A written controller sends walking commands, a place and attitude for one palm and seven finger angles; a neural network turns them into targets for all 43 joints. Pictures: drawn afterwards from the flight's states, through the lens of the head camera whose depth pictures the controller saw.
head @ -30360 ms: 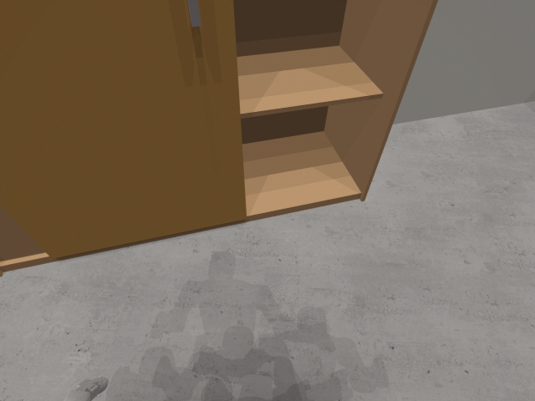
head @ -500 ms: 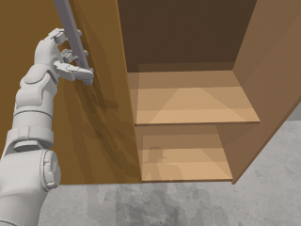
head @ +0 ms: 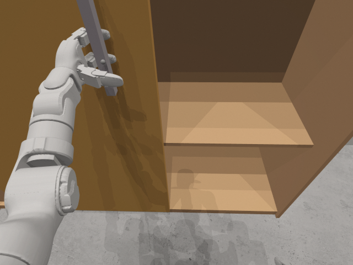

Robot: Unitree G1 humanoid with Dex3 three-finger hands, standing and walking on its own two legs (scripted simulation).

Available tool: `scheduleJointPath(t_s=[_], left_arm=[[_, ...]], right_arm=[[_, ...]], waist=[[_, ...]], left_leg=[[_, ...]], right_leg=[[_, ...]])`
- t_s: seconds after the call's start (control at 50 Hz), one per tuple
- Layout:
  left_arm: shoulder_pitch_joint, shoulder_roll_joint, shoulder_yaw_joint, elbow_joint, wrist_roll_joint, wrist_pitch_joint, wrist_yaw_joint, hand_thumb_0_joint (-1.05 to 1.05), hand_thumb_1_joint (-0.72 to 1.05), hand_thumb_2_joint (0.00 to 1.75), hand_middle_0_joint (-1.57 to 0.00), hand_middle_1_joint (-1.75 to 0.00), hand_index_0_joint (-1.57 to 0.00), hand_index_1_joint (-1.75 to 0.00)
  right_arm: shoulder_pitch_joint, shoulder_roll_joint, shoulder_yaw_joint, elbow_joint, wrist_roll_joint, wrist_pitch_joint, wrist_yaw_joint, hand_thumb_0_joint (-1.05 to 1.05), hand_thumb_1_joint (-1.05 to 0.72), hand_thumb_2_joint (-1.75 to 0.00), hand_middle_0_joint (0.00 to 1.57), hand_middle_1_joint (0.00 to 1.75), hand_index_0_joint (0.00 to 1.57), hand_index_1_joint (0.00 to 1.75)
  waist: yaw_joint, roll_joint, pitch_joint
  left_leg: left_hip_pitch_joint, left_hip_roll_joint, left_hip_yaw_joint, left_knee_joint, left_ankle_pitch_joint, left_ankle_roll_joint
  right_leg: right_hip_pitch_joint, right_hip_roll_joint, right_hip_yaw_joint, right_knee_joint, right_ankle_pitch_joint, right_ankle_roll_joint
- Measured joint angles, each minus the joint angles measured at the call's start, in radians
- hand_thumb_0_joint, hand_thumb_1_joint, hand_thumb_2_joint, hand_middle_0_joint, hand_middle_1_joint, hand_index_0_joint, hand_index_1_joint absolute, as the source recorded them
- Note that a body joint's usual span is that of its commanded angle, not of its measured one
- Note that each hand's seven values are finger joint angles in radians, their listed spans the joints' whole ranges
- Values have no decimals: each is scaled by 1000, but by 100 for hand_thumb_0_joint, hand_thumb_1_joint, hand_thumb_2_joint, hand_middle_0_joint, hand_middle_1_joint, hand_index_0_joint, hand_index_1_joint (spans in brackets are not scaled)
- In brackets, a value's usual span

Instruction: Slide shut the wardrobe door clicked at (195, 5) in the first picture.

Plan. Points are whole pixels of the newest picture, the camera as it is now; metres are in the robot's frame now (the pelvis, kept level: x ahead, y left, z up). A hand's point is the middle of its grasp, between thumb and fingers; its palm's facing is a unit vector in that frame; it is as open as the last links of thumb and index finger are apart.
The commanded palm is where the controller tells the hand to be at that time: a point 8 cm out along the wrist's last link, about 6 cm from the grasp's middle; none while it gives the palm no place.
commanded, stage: move the hooked fingers beside the handle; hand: left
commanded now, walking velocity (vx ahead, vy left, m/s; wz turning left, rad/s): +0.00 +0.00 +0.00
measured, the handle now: (100, 40) +0.50 +0.17 +0.28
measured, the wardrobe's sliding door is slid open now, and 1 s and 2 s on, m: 0.61 0.61 0.61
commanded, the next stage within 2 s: none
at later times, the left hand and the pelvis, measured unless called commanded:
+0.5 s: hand (102, 62) +0.46 +0.16 +0.25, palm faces +0.01 -1.00 -0.01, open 13.9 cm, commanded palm +0.44 +0.22 +0.25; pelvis +0.00 +0.00 +0.00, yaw -1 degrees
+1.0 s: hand (93, 61) +0.46 +0.18 +0.25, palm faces -0.01 -1.00 +0.00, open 13.5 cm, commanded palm +0.45 +0.24 +0.25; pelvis +0.00 -0.01 +0.00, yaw -1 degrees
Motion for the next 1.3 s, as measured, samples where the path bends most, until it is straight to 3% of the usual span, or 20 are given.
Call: scheduleJointPath(t_s=[0.3,0.52,0.72,0.9,1.3], left_arm=[[43,20,28,-24,3,-12,-15,-1,-50,30,-35,-123,-32,-122],[63,24,41,-52,-1,-5,-20,-1,-50,30,-32,-121,-31,-121],[39,83,58,0,9,1,-74,-1,-50,30,-36,-123,-34,-123],[28,96,64,23,-6,-2,-106,-1,-50,30,-39,-125,-37,-124],[33,174,96,74,19,-20,-122,-1,-50,30,-37,-122,-36,-123]], right_arm=[[24,-11,-5,-8,2,-5,0,1,-90,-90,20,30,20,30],[14,-14,-5,-17,4,-3,2,1,-90,-90,20,30,20,30],[5,-19,-2,-39,8,13,-2,1,-90,-90,20,30,20,30],[21,-30,-7,-33,12,18,0,1,-90,-90,20,30,20,30],[53,-29,-4,-50,15,24,2,1,-90,-90,20,30,20,30]], waist=[[-17,6,2],[-13,12,0],[-20,4,-1],[-20,5,-7],[-39,2,-5]], left_leg=[[12,7,12,-8,3,-2],[19,10,13,-16,5,-5],[3,17,8,-8,1,-10],[-8,15,5,-3,-3,-9],[-27,19,15,6,-1,-4]], right_leg=[[7,6,13,-7,7,-2],[12,9,14,-13,9,-6],[0,16,11,-12,8,-11],[-8,15,7,-11,5,-10],[-27,17,17,-7,14,-5]])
